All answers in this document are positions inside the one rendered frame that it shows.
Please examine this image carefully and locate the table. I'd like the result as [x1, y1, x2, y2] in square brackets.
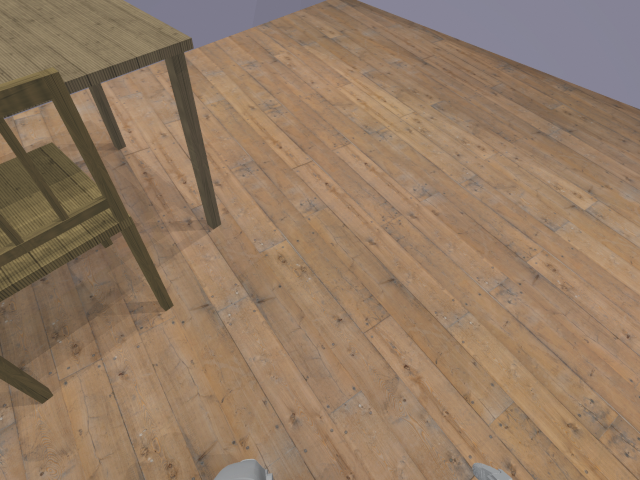
[0, 0, 221, 229]

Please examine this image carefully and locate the chair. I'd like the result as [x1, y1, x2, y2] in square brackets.
[0, 67, 174, 404]

